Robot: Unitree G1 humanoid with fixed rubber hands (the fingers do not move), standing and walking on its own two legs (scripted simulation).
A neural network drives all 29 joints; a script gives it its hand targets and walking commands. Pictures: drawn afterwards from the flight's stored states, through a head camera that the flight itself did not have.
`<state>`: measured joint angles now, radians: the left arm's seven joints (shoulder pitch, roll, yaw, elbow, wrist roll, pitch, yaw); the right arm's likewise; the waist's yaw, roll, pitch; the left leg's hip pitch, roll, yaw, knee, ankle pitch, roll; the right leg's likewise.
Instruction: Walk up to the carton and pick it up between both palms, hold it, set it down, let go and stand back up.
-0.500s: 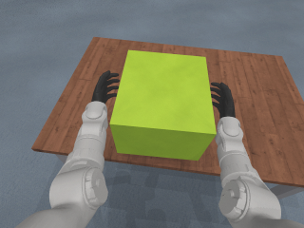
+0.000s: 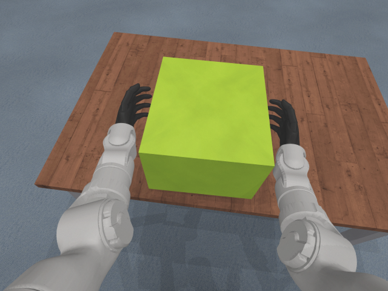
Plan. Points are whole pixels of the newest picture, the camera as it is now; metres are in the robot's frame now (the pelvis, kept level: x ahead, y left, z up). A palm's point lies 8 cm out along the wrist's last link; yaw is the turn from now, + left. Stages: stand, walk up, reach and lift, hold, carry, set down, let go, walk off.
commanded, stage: set down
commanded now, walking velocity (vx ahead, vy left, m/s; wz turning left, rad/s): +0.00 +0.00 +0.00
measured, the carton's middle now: (206, 126) +0.47 -0.03 +0.00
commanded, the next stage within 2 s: none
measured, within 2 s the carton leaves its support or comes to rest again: rests again in 1.20 s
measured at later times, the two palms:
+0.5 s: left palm (132, 126) +0.44 +0.14 +0.03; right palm (284, 144) +0.40 -0.20 +0.02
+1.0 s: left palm (134, 133) +0.44 +0.14 +0.01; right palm (283, 151) +0.39 -0.20 +0.01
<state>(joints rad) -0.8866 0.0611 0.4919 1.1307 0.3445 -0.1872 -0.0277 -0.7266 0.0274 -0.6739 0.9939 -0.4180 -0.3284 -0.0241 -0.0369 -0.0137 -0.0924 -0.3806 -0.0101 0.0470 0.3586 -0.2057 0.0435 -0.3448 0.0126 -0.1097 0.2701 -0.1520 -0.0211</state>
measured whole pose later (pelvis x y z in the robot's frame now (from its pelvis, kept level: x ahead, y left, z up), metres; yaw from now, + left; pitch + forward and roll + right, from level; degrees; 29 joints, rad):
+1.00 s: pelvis -0.01 +0.00 -0.01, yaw +0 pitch +22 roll -1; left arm -0.94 0.11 0.51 1.31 0.35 -0.33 0.00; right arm -0.76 0.03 -0.74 1.07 -0.47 -0.40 -0.03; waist -0.05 0.00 -0.15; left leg -0.60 0.00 0.05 0.41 -0.19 0.04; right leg -0.56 0.01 -0.12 0.33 -0.14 -0.03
